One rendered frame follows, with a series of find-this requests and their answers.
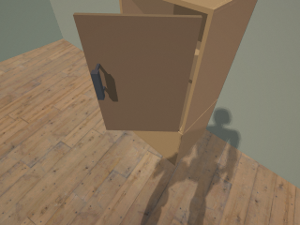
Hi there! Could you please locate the handle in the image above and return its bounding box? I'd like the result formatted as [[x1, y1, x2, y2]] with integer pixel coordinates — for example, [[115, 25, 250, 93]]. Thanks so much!
[[90, 63, 105, 100]]

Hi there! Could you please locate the cupboard door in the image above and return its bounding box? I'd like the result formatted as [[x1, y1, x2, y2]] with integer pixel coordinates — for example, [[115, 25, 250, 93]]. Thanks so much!
[[73, 12, 203, 132]]

